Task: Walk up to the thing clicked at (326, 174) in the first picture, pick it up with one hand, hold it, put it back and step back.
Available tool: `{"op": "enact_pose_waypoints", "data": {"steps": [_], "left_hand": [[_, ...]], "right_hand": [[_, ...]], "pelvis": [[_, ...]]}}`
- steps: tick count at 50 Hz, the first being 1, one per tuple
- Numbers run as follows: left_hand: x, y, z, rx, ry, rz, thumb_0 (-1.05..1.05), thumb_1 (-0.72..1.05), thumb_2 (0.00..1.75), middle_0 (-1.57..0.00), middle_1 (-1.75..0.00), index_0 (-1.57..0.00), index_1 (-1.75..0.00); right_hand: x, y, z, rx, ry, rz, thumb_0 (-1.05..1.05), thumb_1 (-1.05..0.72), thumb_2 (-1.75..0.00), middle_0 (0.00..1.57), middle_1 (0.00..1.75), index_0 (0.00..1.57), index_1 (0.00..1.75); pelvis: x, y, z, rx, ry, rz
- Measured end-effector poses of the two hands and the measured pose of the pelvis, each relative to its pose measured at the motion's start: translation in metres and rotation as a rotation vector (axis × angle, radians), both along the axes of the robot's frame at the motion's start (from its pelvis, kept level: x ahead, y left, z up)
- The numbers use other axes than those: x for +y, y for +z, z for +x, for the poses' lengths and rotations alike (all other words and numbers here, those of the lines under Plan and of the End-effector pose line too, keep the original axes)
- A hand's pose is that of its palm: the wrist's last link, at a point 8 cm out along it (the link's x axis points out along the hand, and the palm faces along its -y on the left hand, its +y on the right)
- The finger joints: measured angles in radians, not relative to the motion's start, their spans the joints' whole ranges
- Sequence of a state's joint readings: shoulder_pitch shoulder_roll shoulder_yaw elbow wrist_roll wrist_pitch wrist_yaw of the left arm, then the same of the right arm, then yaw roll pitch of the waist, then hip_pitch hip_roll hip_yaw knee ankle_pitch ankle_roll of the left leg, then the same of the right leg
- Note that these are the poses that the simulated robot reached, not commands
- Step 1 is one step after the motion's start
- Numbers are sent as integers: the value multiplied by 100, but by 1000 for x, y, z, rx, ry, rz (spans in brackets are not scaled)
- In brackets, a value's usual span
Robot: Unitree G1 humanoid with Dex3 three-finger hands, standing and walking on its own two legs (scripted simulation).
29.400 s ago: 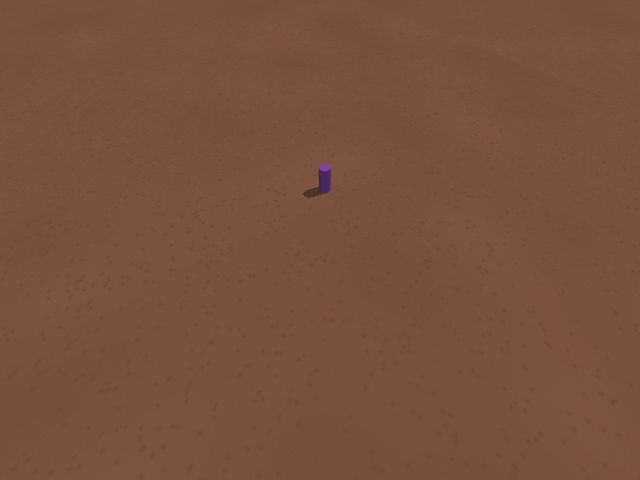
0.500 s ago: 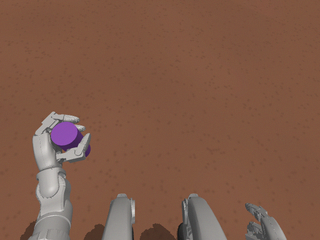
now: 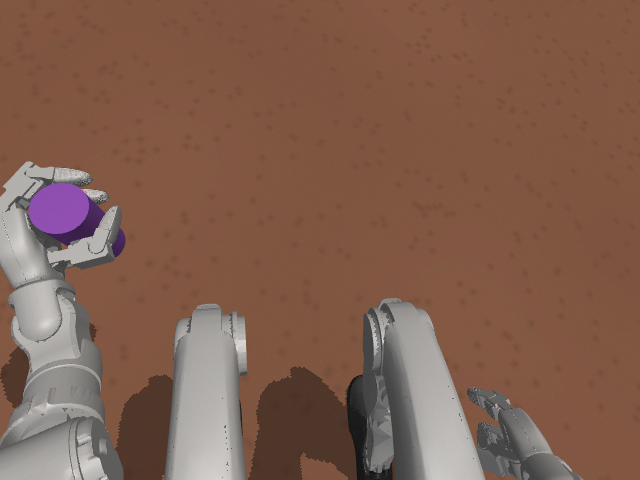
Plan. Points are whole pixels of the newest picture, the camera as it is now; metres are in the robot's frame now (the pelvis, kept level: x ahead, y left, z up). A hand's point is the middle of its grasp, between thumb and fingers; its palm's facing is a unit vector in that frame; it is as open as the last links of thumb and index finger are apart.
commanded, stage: crouch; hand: left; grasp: from the side
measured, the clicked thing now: (84, 227) +0.41 +0.29 -0.07
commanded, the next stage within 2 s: lower in 0.92 s
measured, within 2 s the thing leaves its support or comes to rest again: neither
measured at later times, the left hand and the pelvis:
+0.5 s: hand (110, 242) +0.42 +0.29 -0.16, palm faces +0.35 -0.94 -0.01, open 7.4 cm; pelvis -0.01 +0.00 -0.09, yaw -3 degrees
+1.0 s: hand (120, 251) +0.42 +0.29 -0.21, palm faces +0.33 -0.94 +0.00, open 7.4 cm; pelvis -0.01 +0.01 -0.12, yaw -6 degrees
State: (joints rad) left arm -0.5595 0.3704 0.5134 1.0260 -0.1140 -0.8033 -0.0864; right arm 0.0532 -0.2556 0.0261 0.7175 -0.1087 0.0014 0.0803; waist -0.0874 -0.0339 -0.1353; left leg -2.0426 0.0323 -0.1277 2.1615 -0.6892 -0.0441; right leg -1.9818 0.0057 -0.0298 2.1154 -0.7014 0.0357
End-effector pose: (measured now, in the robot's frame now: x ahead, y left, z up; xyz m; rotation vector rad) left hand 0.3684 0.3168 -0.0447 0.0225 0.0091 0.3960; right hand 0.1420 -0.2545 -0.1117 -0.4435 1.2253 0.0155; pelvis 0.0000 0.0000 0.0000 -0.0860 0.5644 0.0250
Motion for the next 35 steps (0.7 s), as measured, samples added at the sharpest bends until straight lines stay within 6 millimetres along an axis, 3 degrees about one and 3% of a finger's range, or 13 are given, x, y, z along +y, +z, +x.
{"op": "enact_pose_waypoints", "data": {"steps": [7,14,35], "left_hand": [[6,-42,2,7,-21,-7,-3,-8,108,-84,-104,-87,-107],[8,-74,1,18,-31,-24,-3,-8,108,-84,-103,-88,-107],[15,-138,10,33,-49,-33,-3,-8,109,-84,-103,-88,-106]], "right_hand": [[-8,-36,-23,41,-12,-29,1,-91,-90,20,30,20,30],[-11,-58,-36,70,-4,-51,1,-90,-90,20,30,20,30],[-14,-75,-28,101,93,-129,1,-90,-90,21,30,20,30]], "pelvis": [[0,-40,-8,-30,-10,-5],[1,-66,-11,-63,-20,-14],[7,-103,-8,-123,-45,-63]]}}
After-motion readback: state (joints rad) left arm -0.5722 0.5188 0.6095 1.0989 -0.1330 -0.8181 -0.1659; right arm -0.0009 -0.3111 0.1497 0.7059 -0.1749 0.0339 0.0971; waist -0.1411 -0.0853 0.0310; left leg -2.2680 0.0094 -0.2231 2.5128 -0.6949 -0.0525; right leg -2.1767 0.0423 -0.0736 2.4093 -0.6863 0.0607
